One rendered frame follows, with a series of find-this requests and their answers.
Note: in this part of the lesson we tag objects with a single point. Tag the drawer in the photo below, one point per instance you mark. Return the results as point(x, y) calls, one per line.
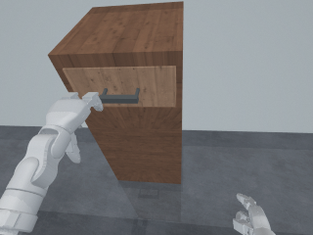
point(157, 84)

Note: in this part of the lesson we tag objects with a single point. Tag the cabinet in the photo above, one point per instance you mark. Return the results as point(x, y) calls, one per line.
point(142, 144)

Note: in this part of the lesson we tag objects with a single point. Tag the left robot forearm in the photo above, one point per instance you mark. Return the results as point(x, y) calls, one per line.
point(28, 187)

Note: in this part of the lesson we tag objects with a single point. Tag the handle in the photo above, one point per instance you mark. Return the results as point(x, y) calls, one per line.
point(119, 98)

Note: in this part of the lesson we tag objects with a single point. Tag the robot left hand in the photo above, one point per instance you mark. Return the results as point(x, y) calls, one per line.
point(69, 113)

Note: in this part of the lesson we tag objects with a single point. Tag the robot right hand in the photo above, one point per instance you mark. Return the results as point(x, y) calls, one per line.
point(244, 222)

